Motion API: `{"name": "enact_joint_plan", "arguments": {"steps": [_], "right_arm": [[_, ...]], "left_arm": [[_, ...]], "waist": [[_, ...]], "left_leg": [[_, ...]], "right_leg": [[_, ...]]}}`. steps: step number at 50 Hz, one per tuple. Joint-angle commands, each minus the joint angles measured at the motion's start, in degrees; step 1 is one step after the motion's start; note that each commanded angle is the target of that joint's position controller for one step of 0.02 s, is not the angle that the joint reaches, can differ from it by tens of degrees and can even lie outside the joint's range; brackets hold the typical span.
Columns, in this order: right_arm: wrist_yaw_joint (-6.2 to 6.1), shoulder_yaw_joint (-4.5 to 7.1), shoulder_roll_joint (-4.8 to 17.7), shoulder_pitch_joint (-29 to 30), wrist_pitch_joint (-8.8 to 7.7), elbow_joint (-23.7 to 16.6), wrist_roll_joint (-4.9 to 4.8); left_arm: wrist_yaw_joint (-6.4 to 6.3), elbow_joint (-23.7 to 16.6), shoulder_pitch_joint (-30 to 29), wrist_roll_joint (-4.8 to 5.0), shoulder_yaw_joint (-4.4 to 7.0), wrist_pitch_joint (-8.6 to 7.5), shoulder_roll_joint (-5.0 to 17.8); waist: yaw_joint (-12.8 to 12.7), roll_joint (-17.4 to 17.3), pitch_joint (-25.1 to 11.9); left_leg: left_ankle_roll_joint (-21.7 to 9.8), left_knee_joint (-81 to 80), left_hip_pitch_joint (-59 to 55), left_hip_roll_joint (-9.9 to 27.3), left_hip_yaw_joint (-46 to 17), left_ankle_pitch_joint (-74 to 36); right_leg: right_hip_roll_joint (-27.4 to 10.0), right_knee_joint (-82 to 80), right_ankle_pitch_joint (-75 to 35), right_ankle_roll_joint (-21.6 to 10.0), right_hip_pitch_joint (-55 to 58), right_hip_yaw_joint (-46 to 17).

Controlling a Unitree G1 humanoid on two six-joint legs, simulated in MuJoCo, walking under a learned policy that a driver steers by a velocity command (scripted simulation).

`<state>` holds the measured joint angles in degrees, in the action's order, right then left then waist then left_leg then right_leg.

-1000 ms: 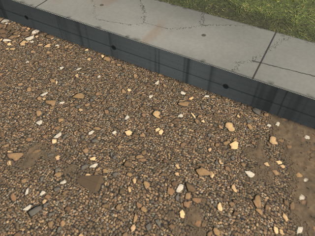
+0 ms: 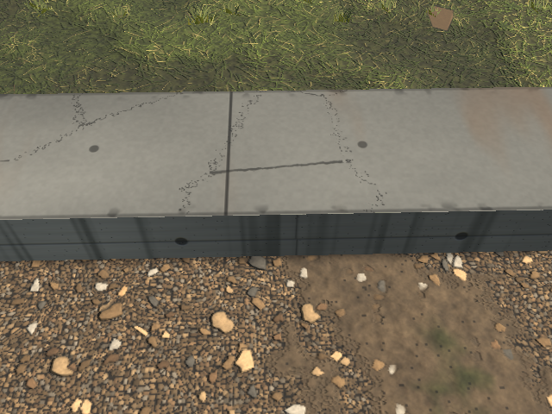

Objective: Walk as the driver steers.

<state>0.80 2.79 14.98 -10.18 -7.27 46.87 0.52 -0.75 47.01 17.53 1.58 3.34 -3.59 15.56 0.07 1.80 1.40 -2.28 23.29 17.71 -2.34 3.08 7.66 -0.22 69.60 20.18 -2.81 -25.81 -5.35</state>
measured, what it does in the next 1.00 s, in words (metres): walks ahead, turning left: right foot, then left foot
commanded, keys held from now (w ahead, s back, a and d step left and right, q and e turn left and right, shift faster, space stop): w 0.12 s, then w+q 0.88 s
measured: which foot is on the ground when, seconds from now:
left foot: down 0.00-0.34, up 0.36-0.86, down 0.88-1.00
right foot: up 0.00-0.32, down 0.34-0.86, up 0.88-1.00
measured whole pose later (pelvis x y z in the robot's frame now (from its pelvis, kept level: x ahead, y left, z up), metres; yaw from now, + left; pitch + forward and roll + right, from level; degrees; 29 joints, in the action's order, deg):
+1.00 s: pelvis +0.50 +0.04 -0.01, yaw +24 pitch +2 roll -1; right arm 1.9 4.2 16.7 -10.9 -3.2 40.4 -0.7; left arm -0.7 45.9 12.2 0.3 2.7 -7.2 16.5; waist -0.3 0.7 2.6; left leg -5.5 30.4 22.2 -4.7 1.1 10.5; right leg -4.2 70.4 22.0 0.2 -24.9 -1.2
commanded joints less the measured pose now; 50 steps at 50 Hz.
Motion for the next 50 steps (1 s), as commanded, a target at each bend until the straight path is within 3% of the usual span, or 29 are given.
{"name": "enact_joint_plan", "arguments": {"steps": [1, 5, 9, 12, 14, 15, 16, 17, 18, 19, 20, 22, 24, 27, 32, 36, 38, 39, 41, 42, 43, 44, 45, 46, 47, 48, 49, 50], "right_arm": [[0.50, 1.05, 4.5, -2.8, -0.90, -0.5, -0.08], [0.30, 1.89, 7.7, -4.5, -0.81, 1.1, -0.79], [0.05, 1.73, 9.0, -8.1, 0.56, 2.4, -1.91], [-0.17, 1.87, 10.4, -11.4, 1.45, 3.5, -2.43], [-0.46, 2.05, 11.2, -10.9, 1.98, 3.6, -2.51], [-0.63, 2.04, 11.4, -10.3, 2.32, 3.5, -2.48], [-0.70, 1.54, 10.1, -10.3, 2.44, 3.4, -2.09], [-0.63, 0.26, 6.7, -9.3, 2.24, 2.0, -1.10], [-0.61, -1.69, -0.3, -15.2, 1.35, 0.4, -1.11], [-0.68, -0.75, 3.7, -15.8, 0.73, 1.3, -2.63], [-0.72, 0.58, 7.9, -12.1, 0.70, 0.4, -3.71], [-1.06, 0.94, 7.1, -7.6, 1.57, -0.3, -2.56], [-0.75, 1.08, 5.2, -8.6, 3.22, -0.3, -2.34], [-0.40, 1.00, 3.2, -7.1, 4.54, -1.6, -2.18], [0.81, 0.76, 2.7, 1.4, 4.43, -5.2, -1.68], [2.20, 0.30, 2.2, 9.5, 4.06, -8.7, -1.58], [2.75, 0.38, 2.6, 11.6, 4.04, -10.3, -1.72], [2.89, 0.54, 3.0, 12.0, 4.04, -11.2, -1.75], [2.93, 1.40, 4.7, 9.4, 4.25, -11.8, -1.71], [2.77, 2.39, 6.4, 4.4, 4.32, -11.0, -1.82], [2.31, 4.17, 9.2, -4.5, 4.28, -8.6, -1.87], [1.01, 6.31, 14.5, -13.0, 4.76, -6.6, -1.71], [0.70, 6.99, 20.9, -10.5, 4.47, -7.4, -1.57], [0.84, 5.49, 15.7, -13.1, 3.79, -8.8, -1.12], [0.95, 4.66, 12.9, -10.9, 3.16, -8.6, -0.88], [0.89, 4.11, 11.1, -6.5, 3.03, -9.4, -1.46], [0.76, 3.42, 9.1, -2.4, 3.15, -10.5, -1.46], [0.47, 3.01, 8.1, -0.5, 3.08, -11.4, -0.94]], "left_arm": [[0.28, -3.6, 2.7, 0.02, 0.33, -0.21, 1.0], [0.56, -6.9, -4.8, -1.32, -0.53, -0.56, 0.9], [1.45, -9.4, -13.6, -1.09, -1.28, -1.69, 0.5], [2.12, -11.4, -18.1, -0.41, -1.08, -2.32, 2.0], [2.32, -11.7, -17.1, -0.29, -0.30, -2.91, 4.3], [2.22, -10.9, -14.0, -0.43, 0.32, -3.14, 5.4], [1.77, -8.8, -7.2, -0.66, 1.64, -3.23, 7.6], [1.03, -7.0, 3.2, -1.55, 3.09, -3.21, 11.5], [0.80, -6.3, 8.5, -2.73, 4.37, -2.45, 17.2], [1.03, -5.9, 9.9, -2.75, 3.37, -2.50, 12.8], [1.21, -6.3, 6.1, -2.27, 2.18, -2.72, 9.2], [1.76, -6.4, -2.1, -1.63, 0.83, -3.06, 4.8], [1.98, -5.6, -5.2, -2.10, 0.75, -3.78, 3.6], [1.49, -3.8, -4.8, -2.20, 1.47, -4.52, 4.9], [0.08, -1.7, -3.1, -2.46, 2.18, -3.83, 7.5], [-0.48, -0.1, -0.1, -1.69, 2.80, -2.95, 9.7], [-0.41, 0.7, 0.9, -1.00, 3.05, -2.31, 10.4], [-0.46, 0.8, 0.7, -0.90, 3.22, -1.91, 10.9], [-0.80, 0.6, -0.3, -0.70, 3.54, -1.19, 12.4], [-1.07, 0.4, -1.0, -0.57, 3.69, -0.60, 13.0], [-1.43, -0.1, -1.6, -0.37, 3.43, -0.08, 12.6], [-1.76, -1.5, -0.6, -1.81, 2.45, -0.47, 10.4], [-0.65, -4.8, 4.8, -3.22, -0.36, -2.50, 1.5], [0.38, -5.1, -2.1, -1.00, 0.35, -5.00, 7.0], [0.78, -7.1, -7.8, 0.77, 0.95, -5.90, 9.0], [0.33, -6.6, -7.4, -0.21, 0.60, -6.00, 8.0], [-0.17, -5.9, -6.8, -1.71, 0.92, -5.52, 8.3], [-0.23, -6.0, -5.3, -2.07, 1.30, -4.68, 8.7]], "waist": [[-0.6, -5.3, -2.4], [0.0, -3.8, -0.5], [2.9, -4.7, 1.0], [3.9, -6.1, 1.6], [2.0, -7.2, 1.0], [-0.3, -7.2, -0.3], [-3.5, -6.3, -4.3], [-8.2, -2.5, -11.9], [-6.5, 13.1, -19.6], [-7.2, 12.7, -21.5], [-6.3, 8.6, -13.8], [-2.9, 4.7, -6.3], [-0.1, 5.5, -3.6], [1.0, 2.8, -1.8], [-1.1, 1.6, 0.8], [-3.9, 0.4, 3.2], [-4.1, 0.8, 3.8], [-3.7, 1.2, 3.5], [-1.0, 3.3, 0.4], [2.0, 3.9, -2.9], [6.7, 2.8, -7.5], [9.6, -3.6, -12.6], [1.7, -19.3, -17.6], [7.0, -10.8, -22.6], [6.8, -7.8, -14.4], [3.6, -2.8, -10.4], [1.1, -1.2, -7.6], [-0.9, -2.6, -6.9]], "left_leg": [[-11.0, -14.6, -8.6, 15.6, -16.4, -2.5], [-12.3, -17.1, -9.3, 16.1, -11.6, -8.4], [-9.9, -15.7, -7.5, 12.9, -7.0, -9.4], [-8.9, -13.5, -10.5, 15.1, -9.9, -5.8], [-7.5, -10.7, -12.4, 16.5, -12.0, -4.6], [-6.5, -7.4, -12.1, 15.9, -11.7, -7.0], [-5.0, 0.5, -10.3, 13.1, -9.9, -12.8], [-2.7, 16.3, -1.7, 9.5, -6.8, -7.3], [1.0, 37.5, 19.3, 1.2, -2.0, 17.4], [0.8, 48.2, 25.3, 1.9, -9.8, 24.8], [0.0, 51.1, 28.5, 4.4, -10.9, 20.2], [0.3, 47.1, 25.4, 8.5, -9.2, 11.5], [0.7, 44.6, 20.1, 10.1, -9.3, 7.0], [1.3, 42.3, 21.8, 10.3, -9.6, 2.7], [1.9, 27.2, 23.2, 9.5, -7.6, -8.9], [0.6, 18.1, 22.9, 8.7, -3.5, -9.7], [-0.9, 15.8, 23.1, 8.2, -2.0, -6.0], [-1.8, 15.1, 22.2, 7.5, -0.8, -3.2], [-4.2, 14.8, 15.7, 3.8, 2.7, 2.8], [-5.9, 13.5, 9.3, 1.1, 4.3, 4.5], [-8.1, 8.8, -3.4, -2.2, 4.9, 1.0], [-11.0, 8.3, -21.8, 4.1, -6.4, -3.8], [-21.9, 2.5, -39.6, 18.7, -39.0, 3.0], [-22.1, -5.4, -40.6, 21.2, -48.4, 9.3], [-18.9, -6.6, -35.1, 19.6, -39.8, 5.2], [-16.6, -6.3, -25.8, 17.4, -33.0, -0.6], [-15.1, -7.1, -17.6, 15.4, -27.8, -7.3], [-14.6, -8.5, -12.5, 14.1, -25.0, -11.9]], "right_leg": [[-5.8, -2.2, -2.9, 0.0, -9.3, -1.7], [-7.8, -14.6, -10.8, 1.1, -13.7, 0.4], [-5.3, -29.5, -19.8, 2.0, -8.1, 4.5], [-3.6, -35.8, -18.8, 2.0, -5.6, 4.5], [-2.7, -39.6, -16.5, 1.1, -1.8, 4.1], [-1.8, -41.7, -15.8, 0.4, 3.3, 4.8], [-1.1, -42.7, -14.7, -0.9, 13.3, 5.3], [-8.8, -41.7, -14.1, -4.1, 28.6, -2.0], [-23.8, -45.8, -8.2, -11.3, 47.6, -24.7], [-25.1, -51.5, -1.7, -13.0, 46.0, -35.4], [-23.3, -52.2, -2.1, -10.7, 39.8, -27.0], [-18.1, -55.6, -9.2, -8.2, 26.9, -13.2], [-15.5, -59.4, -15.2, -7.2, 20.0, -5.3], [-15.4, -61.2, -24.3, -7.7, 18.8, 1.9], [-14.7, -62.8, -24.0, -6.8, 20.5, 10.4], [-16.0, -61.9, -23.7, -5.9, 24.8, 14.1], [-17.1, -59.5, -26.7, -5.1, 28.3, 15.1], [-17.4, -57.5, -31.2, -4.6, 29.5, 15.8], [-17.3, -49.6, -50.7, -3.5, 30.7, 17.3], [-16.6, -41.6, -59.6, -2.7, 30.5, 18.3], [-14.1, -29.0, -60.5, -1.0, 26.3, 19.8], [-11.6, -11.2, -40.9, 2.0, 10.7, 19.5], [0.4, 8.2, 13.2, 5.2, -15.9, 13.0], [0.2, 13.1, 13.4, 3.7, -21.4, 0.4], [-2.2, 11.0, 6.4, 2.2, -25.5, 0.5], [-4.9, 5.9, 1.2, 1.8, -22.0, 0.5], [-6.6, 1.4, -1.2, 2.3, -17.4, 0.6], [-7.7, -1.0, -2.7, 2.7, -13.0, 0.1]]}}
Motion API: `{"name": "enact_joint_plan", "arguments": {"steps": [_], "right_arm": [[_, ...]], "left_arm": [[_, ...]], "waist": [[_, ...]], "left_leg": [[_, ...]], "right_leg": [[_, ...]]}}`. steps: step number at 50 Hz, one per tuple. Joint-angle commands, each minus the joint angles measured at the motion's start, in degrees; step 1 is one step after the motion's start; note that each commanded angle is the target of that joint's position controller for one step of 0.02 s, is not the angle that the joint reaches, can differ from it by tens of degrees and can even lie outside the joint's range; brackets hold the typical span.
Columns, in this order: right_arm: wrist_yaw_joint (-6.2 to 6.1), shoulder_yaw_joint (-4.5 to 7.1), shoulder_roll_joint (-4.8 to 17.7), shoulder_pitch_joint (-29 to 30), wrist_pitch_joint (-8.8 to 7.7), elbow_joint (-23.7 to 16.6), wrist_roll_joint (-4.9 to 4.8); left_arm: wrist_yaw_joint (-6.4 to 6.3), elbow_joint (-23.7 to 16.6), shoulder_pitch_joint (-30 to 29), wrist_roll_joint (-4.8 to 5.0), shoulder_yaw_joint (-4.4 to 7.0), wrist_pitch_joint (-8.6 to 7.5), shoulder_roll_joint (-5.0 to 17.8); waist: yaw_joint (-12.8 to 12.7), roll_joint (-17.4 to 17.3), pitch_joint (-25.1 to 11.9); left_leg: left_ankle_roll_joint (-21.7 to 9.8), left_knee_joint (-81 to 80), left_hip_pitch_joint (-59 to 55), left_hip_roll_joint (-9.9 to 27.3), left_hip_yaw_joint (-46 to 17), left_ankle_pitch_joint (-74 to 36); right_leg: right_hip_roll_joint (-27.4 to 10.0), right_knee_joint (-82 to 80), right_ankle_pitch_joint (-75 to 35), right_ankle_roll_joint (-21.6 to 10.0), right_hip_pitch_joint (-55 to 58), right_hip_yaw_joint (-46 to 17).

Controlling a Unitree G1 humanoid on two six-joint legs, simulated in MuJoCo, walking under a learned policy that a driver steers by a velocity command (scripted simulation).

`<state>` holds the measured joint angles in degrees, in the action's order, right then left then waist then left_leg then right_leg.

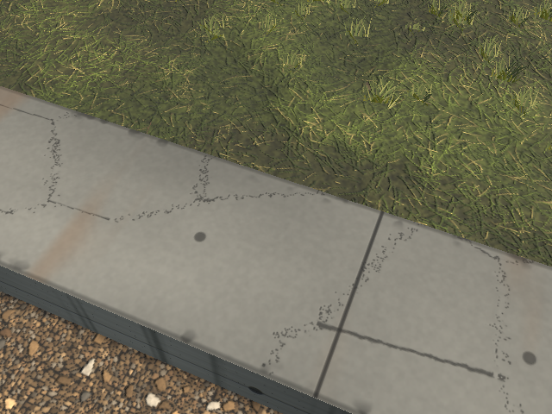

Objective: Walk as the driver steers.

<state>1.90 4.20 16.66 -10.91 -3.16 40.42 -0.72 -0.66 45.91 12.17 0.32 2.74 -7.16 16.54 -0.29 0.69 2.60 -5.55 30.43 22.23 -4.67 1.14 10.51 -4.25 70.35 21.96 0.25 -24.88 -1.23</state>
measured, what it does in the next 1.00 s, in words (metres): climbs: right foot, then left foot 0.19 m higher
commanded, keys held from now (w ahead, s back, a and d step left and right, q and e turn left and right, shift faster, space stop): w+q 0.26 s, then w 0.32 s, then w+e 0.42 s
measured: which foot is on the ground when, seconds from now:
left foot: down 0.00-0.40, up 0.42-0.80, down 0.82-1.00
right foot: up 0.00-0.40, down 0.42-0.84, up 0.86-1.00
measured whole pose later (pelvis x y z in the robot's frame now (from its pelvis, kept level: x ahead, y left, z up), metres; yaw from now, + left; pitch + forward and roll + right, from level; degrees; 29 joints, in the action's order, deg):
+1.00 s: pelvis +0.53 +0.01 +0.14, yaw +3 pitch +1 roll +4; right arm 0.4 1.8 12.6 -12.8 -4.4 46.2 0.9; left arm 2.1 45.8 15.7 1.6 3.1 -2.0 15.8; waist 0.3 2.4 -3.3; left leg -3.9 52.7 29.4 1.5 13.8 23.8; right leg 4.0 110.0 6.7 -7.5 -35.6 -2.2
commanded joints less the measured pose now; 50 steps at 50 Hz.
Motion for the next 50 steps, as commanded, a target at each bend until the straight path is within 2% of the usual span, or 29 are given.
{"name": "enact_joint_plan", "arguments": {"steps": [1, 7, 11, 12, 13, 16, 18, 20, 21, 22, 23, 24, 26, 28, 30, 32, 34, 36, 38, 39, 40, 41, 42, 43, 44, 45, 46, 47, 50], "right_arm": [[-0.78, 1.65, 6.6, 0.8, -1.20, -5.2, 0.46], [-2.88, 1.76, 7.7, -2.1, 0.21, -4.2, -0.10], [-3.69, 1.07, 6.8, -7.1, 1.16, -3.9, -0.28], [-3.96, 0.89, 6.4, -9.2, 2.13, -2.7, -0.47], [-4.75, 0.80, 6.1, -13.1, 2.20, -2.5, -0.44], [-6.33, 0.51, 5.9, -16.0, 3.70, -1.0, 0.03], [-5.73, -0.02, 5.6, -8.3, 5.06, -2.8, -0.62], [-4.74, 0.23, 7.0, 2.4, 3.30, -5.7, -0.11], [-3.59, -0.94, 1.1, 4.2, 1.87, -6.9, 2.69], [-3.02, -2.44, -3.7, -7.0, -0.55, -4.3, 3.63], [-1.73, -1.58, -1.1, -14.8, -1.36, 0.1, 1.26], [-1.37, -0.85, 1.0, -11.4, -1.13, 0.1, -0.99], [-1.23, -1.06, -0.2, -3.0, 0.47, -2.7, -2.10], [-0.61, -2.61, -4.4, 2.3, 1.15, -6.5, -1.56], [0.72, -4.63, -8.7, 8.3, 0.43, -10.4, 0.04], [0.40, -5.34, -10.4, 7.8, 0.38, -10.7, 0.70], [-0.17, -6.83, -11.6, 13.9, -0.18, -15.2, -0.37], [0.84, -9.37, -12.9, 27.5, -1.99, -23.1, -0.07], [2.54, -10.91, -13.8, 29.9, -3.15, -27.6, 1.00], [2.07, -8.65, -10.0, 26.8, -3.15, -25.5, 0.34], [0.78, -5.60, -5.2, 14.2, -3.01, -22.5, 0.31], [-0.70, -2.29, 3.0, -0.1, -1.84, -20.6, 0.05], [-1.83, 0.17, 9.2, -13.3, -1.19, -15.8, 1.81], [-2.04, 1.51, 14.2, -23.5, -0.87, -8.7, 3.65], [-3.06, -0.27, 9.0, -20.1, -0.48, -7.1, 3.30], [-3.20, -1.71, 3.5, -13.3, -0.02, -4.4, 0.67], [-2.60, -3.62, -2.4, -7.5, -0.13, -1.7, -0.31], [-1.72, -5.66, -10.5, -2.4, -1.00, 2.0, 0.94], [-0.33, -5.83, -14.6, -2.4, -2.95, 8.5, 2.01]], "left_arm": [[-0.28, -5.2, 0.6, -1.17, 1.91, -0.34, 7.2], [-0.36, -7.2, -4.0, -1.50, -0.44, 1.60, 0.5], [0.39, -10.6, -10.2, -0.33, -0.10, 2.14, 3.7], [0.47, -12.8, -11.8, -0.65, -1.22, 2.14, 0.8], [0.89, -13.5, -16.5, -0.72, -0.80, 1.11, 2.7], [1.83, -16.0, -19.3, -1.05, -1.87, -0.59, 0.7], [1.92, -16.6, -11.0, -1.48, -1.47, -0.14, 1.6], [1.43, -10.0, 7.0, -1.16, 1.85, 0.01, 8.7], [1.25, -4.9, 15.5, -0.59, 1.59, 0.27, 7.1], [1.46, -3.4, 18.2, -1.22, 1.04, 0.64, 7.9], [0.94, -3.0, 20.0, -2.02, 1.87, 2.23, 7.6], [0.93, -3.0, 17.6, -3.62, 2.13, 3.37, 6.2], [1.13, -2.4, 11.1, -2.44, 1.08, 4.42, 1.1], [1.39, -0.5, 8.8, -0.90, -0.31, 3.65, -2.8], [-0.07, 2.1, 11.2, -0.22, 0.05, 3.25, -2.7], [-1.79, 5.4, 18.1, -0.63, 0.46, 3.87, -0.7], [-2.95, 7.7, 23.2, -0.55, 0.47, 5.00, 0.3], [-3.49, 9.6, 28.2, 0.96, 0.22, 6.61, -1.1], [-4.74, 7.8, 23.9, 2.41, -0.29, 8.53, 0.7], [-4.23, 9.2, 28.5, 0.80, -0.71, 6.82, 2.4], [-2.60, 8.9, 26.4, -1.13, -0.51, 4.85, 6.9], [-1.90, 8.0, 19.8, -0.59, 2.05, 3.89, 15.3], [-1.79, 6.5, 16.6, 0.17, 2.67, 2.52, 14.0], [0.68, 7.3, 17.8, 0.85, 1.45, 0.99, 6.1], [3.62, 8.6, 16.8, -0.65, 1.92, -0.13, 3.6], [5.16, 5.2, 10.8, 0.99, 2.54, 0.34, 1.1], [4.77, -1.4, 2.4, 0.75, -0.01, 1.47, -5.0], [4.01, -5.4, -1.5, 0.61, -0.95, 3.19, -6.5], [3.09, -7.8, 7.1, 2.55, -3.49, 5.51, -9.2]], "waist": [[-1.4, -1.9, -7.8], [-0.3, -6.8, -7.9], [2.6, -7.1, -4.8], [3.3, -8.5, -4.3], [5.6, -4.8, -2.6], [5.5, -9.3, -3.5], [-1.8, -11.7, -8.0], [-10.4, -4.8, -15.0], [-9.7, 5.7, -9.6], [-3.0, 15.1, -9.1], [-2.9, 11.5, -14.3], [-3.8, 8.6, -11.7], [-1.5, 3.6, -4.9], [1.1, 5.3, 3.5], [0.4, 6.0, 4.6], [-0.8, 6.6, 1.0], [-2.7, 6.4, 3.1], [-5.1, 2.6, 5.0], [-0.9, 4.6, -2.2], [0.2, 6.4, -10.9], [7.7, 14.9, -19.8], [18.2, 23.2, -24.0], [21.9, 12.3, -32.5], [18.8, -16.3, -41.4], [16.4, -19.2, -40.7], [12.1, -10.7, -26.0], [7.6, -5.5, -10.3], [1.6, 3.2, -0.7], [-4.6, 0.4, 1.9]], "left_leg": [[-11.6, -16.5, -13.9, 15.4, -21.6, -19.0], [-8.7, -13.1, -6.9, 8.9, -11.0, -27.4], [-9.8, -12.1, -19.3, 15.1, -25.0, -10.4], [-10.0, -10.3, -24.1, 17.4, -28.1, -7.4], [-9.9, -10.1, -30.7, 16.1, -28.8, -11.3], [-6.8, -4.9, -39.1, 15.5, -27.3, -33.1], [-2.2, 4.5, -29.1, 10.8, -21.1, -65.3], [1.9, 21.4, -22.2, 5.2, -19.3, -58.0], [3.3, 38.7, 3.8, -2.0, -16.1, 6.1], [4.3, 53.5, 23.6, -6.3, -18.5, 24.2], [6.6, 61.4, 27.4, -6.3, -19.7, 20.2], [8.2, 68.4, 31.6, -5.1, -15.3, 19.4], [8.3, 78.4, 38.4, -1.4, -10.0, 19.0], [6.4, 79.4, 39.3, -0.4, -5.8, 20.2], [5.4, 71.6, 37.7, 1.7, 0.6, 13.4], [7.2, 81.8, 44.5, 3.8, 6.0, 11.8], [7.2, 95.1, 66.7, 6.8, 3.7, 19.7], [7.2, 78.6, 71.3, 9.9, 7.7, 22.3], [3.9, 45.8, 25.4, 8.0, 11.2, 15.5], [2.9, 47.8, 5.3, 0.6, 18.6, 11.7], [0.5, 52.4, -7.3, -1.8, 14.3, 8.1], [-2.1, 40.5, -10.8, 0.1, 3.5, 13.0], [-8.1, 31.3, -26.8, 10.4, -20.4, 17.2], [-16.0, 2.3, -40.1, 23.8, -52.6, 19.5], [-18.0, -11.1, -35.1, 28.3, -68.9, 20.6], [-15.1, -13.2, -21.7, 30.0, -63.4, 24.0], [-11.3, -11.5, -5.2, 28.0, -49.4, 22.2], [-7.0, -8.2, 6.9, 24.9, -33.5, 23.5], [-3.8, -8.0, 5.7, 20.2, -15.2, 8.2]], "right_leg": [[-3.3, -3.0, -5.4, 0.5, -11.7, -3.4], [2.6, -18.1, -15.8, 4.8, -5.3, 1.8], [1.5, -13.6, -7.0, 3.8, -21.2, -1.5], [1.6, -12.3, -1.3, 3.4, -26.5, -2.5], [2.3, -10.7, -1.1, 3.6, -32.2, 0.1], [2.9, -13.0, 4.3, 2.1, -33.7, 3.4], [4.8, -31.0, 4.8, -2.6, -10.0, 2.6], [2.9, -56.9, -36.7, -3.6, 20.0, 1.9], [-6.0, -56.8, -63.0, -3.9, 40.2, -6.0], [-16.9, -38.7, -109.8, -4.4, 51.6, -15.2], [-20.3, -37.6, -112.1, -8.3, 51.3, -15.9], [-18.6, -40.4, -91.2, -13.0, 49.3, -15.3], [-15.5, -47.5, -53.3, -15.1, 38.5, -14.3], [-9.7, -52.7, -44.2, -10.8, 23.5, -5.0], [-5.5, -55.9, -45.9, -7.2, 15.2, -0.4], [-8.4, -57.7, -50.5, -10.3, 22.7, -6.2], [-13.2, -56.7, -45.5, -11.6, 36.7, -11.9], [-9.9, -59.6, -39.1, -9.2, 37.2, -10.7], [-8.0, -71.6, -59.7, -9.7, 11.4, -6.2], [-8.0, -69.5, -87.1, -10.2, 9.1, -6.0], [-10.1, -61.3, -126.1, -12.5, 13.3, -5.5], [-10.2, -48.1, -136.3, -11.4, 21.6, -5.4], [-8.3, -26.8, -124.6, -9.5, 12.5, -8.4], [6.3, -3.6, -49.2, -9.1, 1.6, -12.1], [12.9, 25.4, -12.6, -7.5, -5.5, -17.5], [11.6, 42.0, -8.5, -7.2, -15.2, -16.8], [8.6, 49.9, -8.6, -8.0, -20.2, -10.7], [5.2, 50.8, -8.2, -10.4, -21.9, -9.3], [2.4, 42.1, -10.8, -10.0, -21.6, -10.6]]}}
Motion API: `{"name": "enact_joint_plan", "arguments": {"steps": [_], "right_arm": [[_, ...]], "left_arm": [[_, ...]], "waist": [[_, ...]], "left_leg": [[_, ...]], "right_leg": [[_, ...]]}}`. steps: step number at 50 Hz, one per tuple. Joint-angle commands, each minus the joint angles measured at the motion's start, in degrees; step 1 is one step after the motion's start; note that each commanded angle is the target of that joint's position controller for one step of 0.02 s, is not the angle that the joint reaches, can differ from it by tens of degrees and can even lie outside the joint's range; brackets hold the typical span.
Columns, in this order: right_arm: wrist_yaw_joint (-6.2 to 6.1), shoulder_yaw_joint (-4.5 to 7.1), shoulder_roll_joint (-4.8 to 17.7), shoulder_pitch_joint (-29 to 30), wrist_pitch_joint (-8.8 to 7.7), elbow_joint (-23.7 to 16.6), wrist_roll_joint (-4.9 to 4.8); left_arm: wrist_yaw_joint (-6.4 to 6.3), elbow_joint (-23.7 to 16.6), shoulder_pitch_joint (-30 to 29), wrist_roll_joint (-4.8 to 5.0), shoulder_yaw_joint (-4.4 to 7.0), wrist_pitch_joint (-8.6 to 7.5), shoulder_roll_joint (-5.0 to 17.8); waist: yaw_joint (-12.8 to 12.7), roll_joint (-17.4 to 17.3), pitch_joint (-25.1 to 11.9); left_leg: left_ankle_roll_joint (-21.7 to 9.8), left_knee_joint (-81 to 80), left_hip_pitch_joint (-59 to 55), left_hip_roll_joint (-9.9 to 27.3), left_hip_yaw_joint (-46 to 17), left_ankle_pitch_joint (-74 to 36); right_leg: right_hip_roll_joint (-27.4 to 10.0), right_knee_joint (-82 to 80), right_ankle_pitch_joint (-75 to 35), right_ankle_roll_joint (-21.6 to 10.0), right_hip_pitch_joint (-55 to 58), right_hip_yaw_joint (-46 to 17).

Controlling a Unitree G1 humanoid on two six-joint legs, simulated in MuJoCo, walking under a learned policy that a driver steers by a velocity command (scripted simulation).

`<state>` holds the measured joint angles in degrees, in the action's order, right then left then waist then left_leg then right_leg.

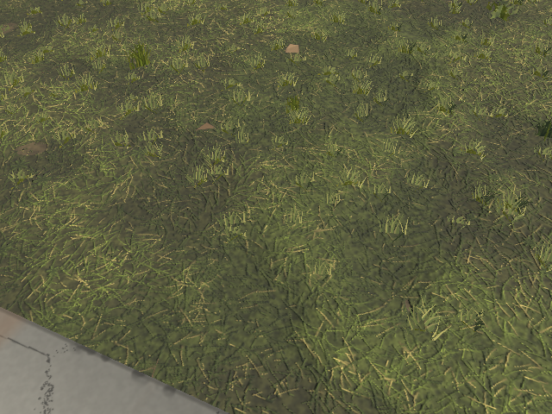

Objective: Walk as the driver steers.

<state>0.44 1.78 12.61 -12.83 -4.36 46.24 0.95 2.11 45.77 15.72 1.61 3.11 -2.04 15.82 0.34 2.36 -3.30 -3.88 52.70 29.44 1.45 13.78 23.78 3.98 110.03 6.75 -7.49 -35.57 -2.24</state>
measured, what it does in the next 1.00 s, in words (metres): climbs, turning right: right foot, then left foot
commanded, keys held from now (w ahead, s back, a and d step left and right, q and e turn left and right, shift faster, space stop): w+e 1.00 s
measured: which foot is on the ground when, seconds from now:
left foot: down 0.00-0.40, up 0.42-0.86, down 0.88-1.00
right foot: up 0.00-0.36, down 0.38-0.88, up 0.90-1.00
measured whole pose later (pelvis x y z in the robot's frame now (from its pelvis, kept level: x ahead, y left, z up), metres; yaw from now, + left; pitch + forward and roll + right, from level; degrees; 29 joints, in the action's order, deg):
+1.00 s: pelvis +0.53 -0.16 +0.05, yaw -34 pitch +2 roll +1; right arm 0.3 3.4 14.3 -8.0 -6.2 40.5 0.8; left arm -0.8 38.6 20.1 1.3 3.9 -1.4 16.7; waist -0.8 2.2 0.5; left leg -1.3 30.1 22.2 -0.9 2.9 10.1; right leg 0.8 72.9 22.9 -0.4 -25.3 -4.8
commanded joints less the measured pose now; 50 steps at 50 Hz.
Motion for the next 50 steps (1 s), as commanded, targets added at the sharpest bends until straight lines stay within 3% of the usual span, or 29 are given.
{"name": "enact_joint_plan", "arguments": {"steps": [1, 3, 4, 5, 8, 10, 14, 16, 18, 19, 20, 21, 22, 23, 25, 27, 31, 34, 38, 41, 42, 43, 44, 45, 46, 47, 48, 49, 50], "right_arm": [[1.32, -2.85, -9.1, -0.6, -2.31, 4.3, 0.03], [1.01, -1.57, -4.4, 1.1, -2.69, 4.6, -0.53], [0.62, -1.50, -3.7, 0.8, -2.78, 5.0, 0.05], [-0.10, -1.00, -0.4, -0.1, -3.39, 5.1, 0.50], [-1.52, 0.59, 6.3, -3.8, -3.43, 5.3, 0.51], [-1.74, 1.73, 9.2, -7.2, -3.17, 5.2, -0.16], [-1.21, 3.12, 11.6, -8.9, -1.45, 4.8, -1.34], [-0.69, 3.79, 12.9, -9.2, -0.50, 4.9, -2.00], [-0.77, 4.42, 14.9, -6.6, 0.73, 4.2, -2.92], [-1.02, 4.10, 13.4, -7.0, 0.82, 3.2, -2.64], [-1.26, 3.15, 9.6, -4.8, 0.22, -0.4, -1.15], [-1.12, 1.41, 5.1, -4.6, -1.89, -4.2, -1.18], [-0.56, 2.47, 9.0, 1.3, -3.51, -5.2, -2.80], [-0.34, 2.24, 8.6, 2.2, -4.43, -6.0, -3.79], [-1.15, 2.49, 8.4, 1.9, -4.51, -5.4, -1.75], [-0.84, 2.93, 8.9, 0.0, -3.38, -6.7, -1.49], [-0.88, 2.20, 6.8, 7.5, -2.22, -9.3, -0.38], [0.18, 1.08, 5.0, 15.0, -2.79, -10.4, -0.49], [1.28, 1.88, 7.6, 18.5, -3.51, -11.6, -1.66], [1.21, 3.02, 9.4, 16.3, -4.07, -11.5, -1.46], [0.80, 3.86, 10.4, 12.1, -4.21, -10.7, -1.25], [0.44, 4.74, 12.1, 5.4, -4.38, -9.7, -0.56], [-0.15, 5.46, 15.6, -4.7, -4.05, -9.1, 0.10], [0.25, 5.99, 18.6, -7.6, -3.58, -7.1, 0.75], [0.12, 4.86, 12.5, -6.4, -3.19, -8.2, -0.36], [-0.49, 3.85, 8.7, -3.9, -2.57, -8.7, -0.84], [-0.51, 3.35, 8.0, -1.2, -2.03, -8.6, -0.55], [-0.43, 3.17, 7.3, 0.3, -1.72, -7.9, -0.16], [-0.44, 2.98, 6.8, 1.3, -1.82, -7.4, 0.23]], "left_arm": [[-0.10, -7.1, 4.7, 1.49, -4.04, 0.74, -8.3], [-0.54, -8.9, 1.3, 0.28, -3.50, 1.40, -4.2], [-0.45, -9.7, -2.4, -0.69, -2.94, 1.44, -2.1], [-0.11, -11.0, -3.6, -1.62, -2.75, 1.23, -1.2], [1.24, -12.2, -8.6, -0.14, -2.93, 1.10, -1.5], [1.95, -14.2, -15.3, 0.49, -2.99, 1.01, -1.6], [2.33, -16.1, -21.0, 0.09, -2.06, 1.26, 0.3], [2.20, -16.1, -19.8, -0.54, -0.86, 1.49, 2.0], [1.89, -12.9, -8.1, -0.39, 1.56, 1.35, 4.8], [0.96, -9.7, 1.7, -0.35, 4.00, 1.42, 9.2], [-0.33, -8.5, 8.5, -0.56, 6.05, 1.73, 15.3], [-0.33, -9.6, 5.6, -0.59, 5.67, 0.89, 17.1], [0.04, -9.5, 5.3, -0.77, 4.11, 0.04, 11.2], [-0.05, -9.6, 3.8, -1.10, 3.13, -0.62, 8.0], [-0.25, -10.5, -1.1, -0.92, 1.98, -1.21, 4.4], [-0.77, -11.5, -1.5, -1.25, 1.84, -1.96, 4.5], [-2.33, -10.5, 2.6, -0.88, 2.47, -2.22, 6.8], [-2.78, -9.9, 4.8, -0.91, 2.95, -1.78, 8.3], [-2.84, -8.6, 8.2, 0.27, 3.33, -1.49, 8.7], [-3.36, -8.5, 7.3, -0.07, 3.78, -0.63, 8.6], [-3.56, -8.8, 6.6, -0.41, 3.71, -0.29, 7.9], [-3.40, -9.7, 5.7, -0.88, 2.96, -0.28, 5.9], [-3.40, -11.6, 5.9, -2.35, 1.61, -0.37, 2.5], [-3.32, -12.5, 16.7, 0.22, 0.62, -1.14, -0.7], [-3.57, -10.6, 15.4, 1.20, 1.51, -1.06, 5.5], [-3.38, -11.6, 7.9, 0.54, 2.31, -0.73, 8.4], [-3.28, -12.4, 3.6, -0.38, 2.43, -0.48, 8.3], [-2.98, -13.5, 1.1, -0.96, 2.58, -0.45, 7.5], [-2.58, -13.7, 1.6, -0.49, 2.59, -0.13, 6.4]], "waist": [[-6.1, -0.3, 8.7], [-6.5, -1.2, 9.1], [-5.0, -1.1, 8.0], [-4.8, -3.8, 6.4], [-1.3, -3.1, 3.3], [2.5, -2.7, 4.6], [5.3, -5.6, 7.3], [4.4, -8.6, 6.8], [-2.5, -9.7, 1.5], [-6.2, -8.8, -3.9], [-7.7, 0.7, -7.6], [-3.2, 8.9, -14.0], [-6.1, 2.0, -11.7], [-4.5, 1.5, -6.3], [-0.7, -1.6, -1.7], [1.3, -0.6, -1.5], [-0.2, -1.1, 3.3], [-3.0, 1.0, 4.6], [-4.4, 3.2, 4.0], [-2.4, 5.4, 3.8], [-0.1, 5.7, 1.9], [3.4, 5.0, -3.7], [6.8, -2.3, -13.7], [1.2, -24.9, -19.9], [3.3, -17.7, -16.3], [5.0, -11.4, -8.6], [3.9, -6.2, -3.8], [2.6, -6.1, -0.5], [0.9, -7.4, 1.0]], "left_leg": [[-4.6, -33.1, -2.1, 13.4, -22.3, -8.5], [-3.1, -38.7, -6.1, 11.4, -13.5, -15.7], [-2.3, -41.3, -7.2, 9.0, -8.0, -20.3], [-3.3, -42.9, -8.2, 9.5, -6.5, -23.9], [-4.5, -44.2, -16.6, 10.5, -3.1, -24.3], [-5.1, -44.6, -23.9, 14.4, -4.1, -23.7], [-4.4, -42.2, -32.5, 17.0, -2.0, -24.6], [-3.6, -36.4, -34.1, 16.8, 0.0, -41.8], [-1.8, -21.2, -33.2, 14.8, 3.0, -59.8], [0.3, -9.2, -25.4, 12.5, 3.2, -55.5], [4.0, 10.5, -3.3, 8.3, 2.6, -27.0], [6.4, 26.2, 13.6, -2.0, -8.5, 6.5], [5.6, 30.6, 19.2, 0.6, -16.6, 3.7], [4.3, 28.5, 19.6, 3.2, -16.6, -2.6], [4.0, 21.9, 14.1, 6.3, -17.5, -8.1], [5.3, 18.3, 10.6, 6.8, -18.3, -9.2], [7.7, 4.3, 13.7, 5.5, -16.9, -13.6], [7.8, -12.9, 7.6, 2.1, -15.8, -25.2], [6.3, -21.8, 1.9, -0.4, -16.9, -28.6], [4.2, -24.8, -2.1, -0.9, -17.2, -22.8], [2.9, -26.6, -8.3, -1.9, -15.8, -21.5], [0.8, -25.6, -19.7, 1.0, -17.2, -22.1], [-2.2, -23.4, -36.9, 11.8, -28.2, -20.4], [-12.8, -31.2, -53.0, 24.4, -58.7, -9.5], [-12.0, -34.3, -50.1, 23.6, -61.7, 4.7], [-9.2, -35.0, -42.2, 21.0, -50.2, 5.0], [-7.5, -35.6, -33.3, 18.4, -41.8, -2.1], [-7.1, -36.7, -26.7, 16.0, -36.4, -8.0], [-6.4, -38.3, -22.4, 14.1, -31.4, -11.0]], "right_leg": [[-5.2, -2.5, 5.0, -2.7, -11.4, -9.5], [-6.5, -22.6, 3.2, -1.0, -11.1, -8.8], [-5.8, -28.2, -1.9, -0.6, -9.4, -5.5], [-6.2, -33.6, -5.6, 1.1, -7.1, -3.8], [-8.7, -48.1, -4.5, 3.6, -3.9, 1.7], [-10.4, -56.0, -2.1, 3.8, -6.0, 2.9], [-10.0, -68.3, 2.9, 3.0, -4.6, 6.7], [-6.5, -71.8, 6.9, 1.6, 1.3, 10.1], [-0.9, -78.7, 5.6, -1.4, 15.6, 13.3], [0.7, -80.0, 3.1, -3.5, 31.1, 10.6], [-12.2, -81.4, 5.8, -9.0, 49.1, -11.2], [-22.3, -92.8, 18.8, -17.4, 57.4, -41.2], [-22.3, -96.8, 17.2, -14.6, 54.5, -39.5], [-20.3, -95.5, 10.3, -12.2, 48.0, -29.8], [-14.8, -95.4, -1.5, -8.7, 35.6, -18.7], [-14.3, -97.0, -7.4, -10.2, 30.6, -17.3], [-12.6, -98.5, -9.5, -9.6, 26.0, -14.3], [-9.8, -97.3, -6.4, -6.8, 22.4, -11.2], [-11.8, -93.6, -1.8, -4.8, 25.5, -15.5], [-13.1, -88.1, -5.1, -3.0, 29.6, -19.0], [-11.2, -83.7, -11.3, -1.7, 29.2, -18.4], [-7.9, -74.2, -13.0, 0.3, 26.3, -16.1], [-3.7, -56.8, 0.5, 2.7, 16.7, -11.2], [2.2, -38.0, 29.0, 6.4, -4.5, -7.1], [-2.6, -30.0, 24.9, 7.3, -11.0, -9.2], [-4.7, -28.8, 19.2, 7.8, -12.4, -7.0], [-6.9, -30.6, 15.1, 7.7, -10.0, -5.2], [-8.4, -33.2, 13.0, 7.5, -8.1, -5.0], [-9.8, -35.1, 11.9, 7.1, -5.2, -5.1]]}}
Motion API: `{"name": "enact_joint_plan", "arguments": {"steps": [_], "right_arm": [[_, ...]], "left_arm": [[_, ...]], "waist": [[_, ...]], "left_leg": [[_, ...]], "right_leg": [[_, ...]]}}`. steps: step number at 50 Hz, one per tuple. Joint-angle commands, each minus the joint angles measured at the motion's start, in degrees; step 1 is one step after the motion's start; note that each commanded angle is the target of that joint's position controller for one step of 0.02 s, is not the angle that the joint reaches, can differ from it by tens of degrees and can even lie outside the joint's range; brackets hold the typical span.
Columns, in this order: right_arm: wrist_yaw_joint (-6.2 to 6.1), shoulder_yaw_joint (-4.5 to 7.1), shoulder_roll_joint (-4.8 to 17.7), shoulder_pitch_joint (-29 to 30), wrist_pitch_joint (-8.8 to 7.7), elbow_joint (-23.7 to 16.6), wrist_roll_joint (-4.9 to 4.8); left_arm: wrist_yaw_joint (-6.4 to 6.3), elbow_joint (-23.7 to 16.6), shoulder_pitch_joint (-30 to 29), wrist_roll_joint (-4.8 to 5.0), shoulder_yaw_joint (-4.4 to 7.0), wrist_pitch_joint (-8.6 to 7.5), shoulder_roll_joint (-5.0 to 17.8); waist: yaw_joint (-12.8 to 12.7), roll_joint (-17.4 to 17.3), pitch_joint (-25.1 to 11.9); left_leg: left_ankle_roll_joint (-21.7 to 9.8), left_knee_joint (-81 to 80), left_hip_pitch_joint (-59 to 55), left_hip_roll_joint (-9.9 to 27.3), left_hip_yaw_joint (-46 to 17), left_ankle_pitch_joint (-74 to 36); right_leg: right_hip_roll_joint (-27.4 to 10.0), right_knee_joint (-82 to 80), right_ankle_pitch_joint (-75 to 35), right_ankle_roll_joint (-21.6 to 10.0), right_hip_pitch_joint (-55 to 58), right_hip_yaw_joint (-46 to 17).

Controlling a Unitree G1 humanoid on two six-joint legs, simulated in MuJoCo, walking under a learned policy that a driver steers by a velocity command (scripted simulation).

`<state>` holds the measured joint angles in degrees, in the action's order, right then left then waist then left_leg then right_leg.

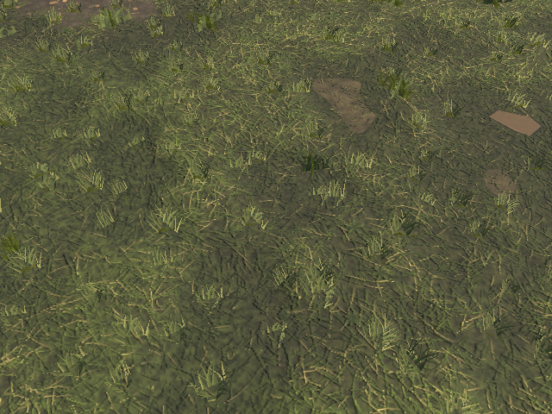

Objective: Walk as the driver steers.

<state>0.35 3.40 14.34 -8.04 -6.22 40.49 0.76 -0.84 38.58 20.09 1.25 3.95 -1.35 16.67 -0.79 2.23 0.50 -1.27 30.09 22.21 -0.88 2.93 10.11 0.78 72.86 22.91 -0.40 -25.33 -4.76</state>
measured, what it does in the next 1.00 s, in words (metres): walks ahead: right foot, then left foot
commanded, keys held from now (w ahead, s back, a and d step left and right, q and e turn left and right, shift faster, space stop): w+e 0.08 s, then no key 0.24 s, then q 0.30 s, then w+q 0.38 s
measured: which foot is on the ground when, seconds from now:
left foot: down 0.00-0.34, up 0.36-0.74, down 0.76-1.00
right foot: up 0.00-0.32, down 0.34-0.76, up 0.78-1.00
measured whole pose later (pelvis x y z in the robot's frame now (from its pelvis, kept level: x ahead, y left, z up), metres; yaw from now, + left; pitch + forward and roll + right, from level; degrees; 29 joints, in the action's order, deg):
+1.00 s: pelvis +0.27 +0.00 +0.03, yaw +11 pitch +3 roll -4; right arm -1.3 2.7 12.9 -25.8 -2.9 49.3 -0.6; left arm -0.1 43.7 3.2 0.2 6.1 -4.1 17.0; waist 3.5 1.6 -1.1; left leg -3.5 17.3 5.6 0.0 -5.1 14.2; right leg -1.1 45.1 2.8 1.1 -35.6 -3.3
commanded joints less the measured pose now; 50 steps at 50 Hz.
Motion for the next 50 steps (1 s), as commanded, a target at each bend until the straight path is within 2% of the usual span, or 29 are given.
{"name": "enact_joint_plan", "arguments": {"steps": [1, 3, 5, 7, 10, 13, 15, 16, 17, 18, 19, 20, 21, 22, 23, 25, 31, 33, 35, 37, 38, 39, 40, 41, 42, 43, 44, 46, 50], "right_arm": [[-0.29, 1.47, 5.1, -3.1, -0.23, -1.1, 0.32], [-0.23, 1.93, 6.1, -3.6, -0.82, 0.6, -0.20], [-0.33, 2.47, 8.1, -3.9, -1.03, 1.8, -0.02], [-0.48, 2.57, 9.2, -3.2, -0.48, 2.6, -0.19], [-0.85, 2.44, 10.4, -4.1, 0.70, 4.1, -1.09], [-0.77, 2.61, 12.1, -5.9, 1.58, 5.5, -2.39], [-0.85, 2.75, 12.8, -4.7, 1.93, 5.8, -3.28], [-0.82, 2.27, 11.2, -6.1, 1.92, 6.4, -3.03], [-0.63, 0.94, 8.0, -8.2, 1.57, 6.0, -1.17], [0.41, -1.64, 2.5, -14.4, 1.35, 5.7, 0.68], [0.77, -1.02, 6.0, -16.6, 2.09, 8.2, -1.20], [0.78, -0.14, 8.7, -12.0, 3.02, 7.4, -2.77], [0.17, -0.16, 7.8, -8.4, 3.87, 6.9, -2.67], [-0.64, 0.06, 7.8, -7.0, 4.97, 7.1, -1.92], [-1.22, 0.19, 7.4, -8.1, 6.14, 7.5, -1.54], [-2.16, 0.31, 6.3, -10.1, 7.39, 8.0, -1.32], [-2.39, 0.97, 6.2, -3.9, 8.94, 4.0, -1.29], [-1.77, 1.16, 6.2, -4.5, 8.88, 3.6, -1.40], [-0.87, 1.59, 6.5, -7.2, 8.62, 4.4, -1.39], [-0.27, 2.22, 6.4, -14.3, 8.49, 8.2, -1.12], [-0.54, 2.86, 8.2, -19.0, 8.08, 10.1, -1.05], [-0.92, 3.45, 13.9, -19.1, 7.08, 8.2, -1.01], [-0.46, 3.38, 15.0, -16.5, 5.19, 5.7, 0.36], [-0.74, 2.98, 13.4, -11.5, 3.66, 4.3, 0.56], [-1.02, 2.49, 11.5, -9.5, 2.85, 3.9, -0.35], [-1.25, 2.16, 10.4, -9.4, 2.76, 4.1, -1.06], [-1.51, 1.88, 9.5, -10.6, 2.71, 4.4, -1.42], [-1.81, 1.48, 8.2, -14.3, 2.38, 5.1, -1.43], [-2.22, 1.74, 8.5, -18.1, 2.41, 5.6, -1.57]], "left_arm": [[0.52, -6.3, -2.0, 0.15, 1.56, -0.30, 4.3], [0.48, -6.7, -3.3, -0.05, 1.06, 0.47, 2.5], [0.31, -7.4, -6.0, -0.55, 0.77, 0.63, 2.1], [0.63, -7.3, -7.7, -0.95, 0.30, 0.28, 1.2], [1.74, -7.7, -12.7, -0.92, -0.28, -0.61, 0.0], [2.70, -9.1, -15.6, -0.85, 0.19, -0.77, 1.3], [2.73, -8.3, -11.6, -1.58, 1.20, -0.87, 3.0], [2.24, -6.8, -7.4, -1.98, 2.27, -0.90, 5.1], [1.35, -6.4, -2.9, -3.06, 3.00, -0.82, 8.8], [0.64, -7.4, -3.5, -4.54, 1.71, -0.82, 9.6], [1.23, -6.5, -2.1, -3.57, 0.76, -0.68, 5.5], [1.72, -5.9, -4.3, -2.83, 0.31, -0.69, 3.7], [1.78, -5.3, -7.5, -2.37, -0.07, -0.85, 2.8], [1.74, -5.1, -10.5, -2.38, -0.36, -0.97, 2.2], [1.58, -4.7, -13.5, -2.87, -0.23, -0.96, 2.5], [0.76, -4.3, -16.1, -3.54, 0.70, -0.83, 4.3], [-1.75, -1.5, -15.5, -2.46, 1.72, 0.35, 5.2], [-1.78, -0.7, -15.4, -1.62, 2.28, 0.58, 6.3], [-1.51, -0.1, -16.6, -0.16, 2.78, 0.65, 7.4], [-1.28, 0.3, -18.6, 0.57, 2.36, 0.77, 5.2], [-0.95, 0.3, -18.8, 0.14, 1.74, 0.84, 1.9], [-0.38, -1.0, -19.5, -0.39, 0.99, 0.55, -1.2], [-0.08, -3.5, -24.7, 0.35, 1.66, -1.06, 2.1], [0.07, -3.2, -24.3, 1.29, 2.43, -2.27, 5.3], [0.00, -1.7, -22.5, 0.53, 3.02, -2.96, 6.9], [-0.31, -0.4, -21.9, -0.87, 3.15, -3.28, 6.5], [-0.23, 0.1, -22.1, -1.63, 3.17, -3.53, 5.9], [0.43, 0.4, -22.7, -1.36, 2.76, -3.83, 3.7], [1.24, 0.0, -25.6, -0.87, 2.11, -4.14, 1.9]], "waist": [[1.2, -8.5, -1.9], [0.8, -8.1, -0.5], [0.9, -6.4, 0.3], [0.7, -5.8, -0.3], [2.6, -6.4, -1.5], [3.1, -7.8, -2.6], [0.0, -7.8, -4.6], [-1.7, -6.3, -7.0], [-2.6, -0.6, -12.4], [0.5, 12.1, -19.4], [-1.4, 9.2, -26.4], [-1.7, 5.9, -20.3], [-0.7, 3.5, -15.4], [0.4, 2.3, -11.7], [2.6, 3.0, -9.9], [4.1, 5.2, -8.5], [1.5, 5.3, -6.3], [1.6, 5.9, -6.9], [3.6, 6.1, -6.6], [6.6, 2.6, -4.6], [7.3, -6.7, -2.0], [6.0, -18.1, 2.4], [6.9, -16.3, 4.3], [4.4, -14.2, 6.6], [2.8, -12.3, 6.5], [2.6, -10.4, 4.7], [2.7, -9.3, 3.4], [3.1, -8.1, 1.2], [4.4, -9.3, 0.8]], "left_leg": [[-9.0, -17.3, -12.6, 15.6, -17.3, 0.5], [-10.1, -19.4, -11.2, 15.9, -12.6, -5.0], [-10.8, -19.7, -11.4, 16.7, -9.4, -14.2], [-10.3, -18.0, -11.5, 15.6, -4.2, -25.4], [-8.5, -16.0, -11.7, 13.3, 1.2, -30.4], [-7.3, -12.0, -16.8, 15.0, 0.3, -30.8], [-5.4, -5.1, -17.9, 14.2, 0.8, -33.7], [-3.6, 1.9, -16.4, 11.6, 2.3, -32.9], [-0.5, 13.0, -7.9, 8.1, 3.8, -17.9], [3.6, 31.2, 8.4, 2.2, 0.6, 27.3], [4.2, 36.4, 7.2, 3.8, -8.7, 31.3], [4.6, 37.4, 10.0, 5.0, -8.6, 29.8], [4.7, 35.1, 11.6, 6.2, -8.0, 27.4], [5.3, 32.3, 10.0, 7.0, -8.1, 24.8], [6.1, 29.4, 4.6, 7.2, -7.5, 21.6], [6.9, 26.6, -0.5, 5.3, -4.4, 17.4], [4.3, 22.8, 1.7, 6.0, -2.8, 13.3], [2.5, 19.4, -0.2, 5.6, -1.3, 13.1], [-0.4, 12.4, -5.7, 4.4, 1.0, 11.4], [-3.8, 2.7, -14.4, 1.4, 3.4, 10.0], [-7.2, -6.2, -17.8, 6.2, -6.7, 19.2], [-14.4, -15.1, -20.6, 19.7, -33.5, 30.6], [-18.8, -24.6, -16.7, 22.5, -46.3, 38.5], [-16.5, -25.4, -16.5, 21.6, -42.1, 35.0], [-13.6, -23.4, -17.5, 19.5, -36.3, 27.0], [-11.3, -22.2, -18.1, 17.2, -31.3, 20.7], [-10.2, -21.9, -18.6, 15.5, -27.8, 15.6], [-9.5, -21.1, -21.1, 13.4, -23.4, 5.8], [-8.7, -19.8, -21.4, 11.1, -19.4, -1.9]], "right_leg": [[-7.1, 0.3, -4.5, -0.1, -13.8, -2.0], [-7.6, -3.1, -5.1, 0.3, -14.6, -1.1], [-7.6, -8.7, -8.5, 0.8, -15.8, -1.3], [-6.7, -16.5, -13.5, 1.1, -13.0, 0.2], [-4.1, -29.4, -21.8, 0.7, -5.6, 4.1], [-2.7, -36.9, -20.2, -1.0, -2.8, 4.4], [-0.5, -44.8, -22.3, -3.3, 4.7, 6.0], [0.8, -48.6, -27.8, -4.9, 12.5, 6.4], [-7.7, -45.4, -52.7, -7.9, 25.9, -1.7], [-24.7, -42.5, -76.0, -19.3, 41.2, -20.1], [-25.8, -43.6, -67.9, -21.8, 38.6, -21.8], [-21.8, -45.5, -59.5, -19.3, 33.8, -16.3], [-19.1, -47.4, -51.4, -16.4, 28.5, -12.7], [-17.8, -49.6, -45.3, -14.6, 22.0, -10.1], [-16.3, -52.0, -41.7, -13.3, 14.6, -6.8], [-15.1, -54.5, -36.3, -13.3, 8.2, -2.7], [-18.2, -58.0, -17.4, -13.9, 8.7, -1.1], [-18.6, -59.3, -6.5, -12.5, 8.7, -0.9], [-18.2, -59.8, 4.2, -10.1, 6.6, 0.1], [-14.5, -53.1, 10.5, -6.0, 1.3, 5.2], [-9.8, -37.7, 11.8, -2.2, -5.5, 11.3], [-2.1, -17.6, 12.9, 2.0, -22.8, 13.1], [-0.6, -14.1, 10.0, 0.6, -27.9, 2.4], [-2.8, -13.9, 2.1, -0.3, -29.1, 0.2], [-3.9, -15.6, -4.4, -0.4, -28.1, 0.3], [-4.3, -17.7, -8.4, 0.0, -25.7, 0.5], [-4.1, -19.9, -12.1, 0.5, -23.4, 0.7], [-2.7, -23.4, -18.2, 1.2, -21.0, 1.3], [-1.1, -32.9, -24.1, 2.2, -17.1, 1.6]]}}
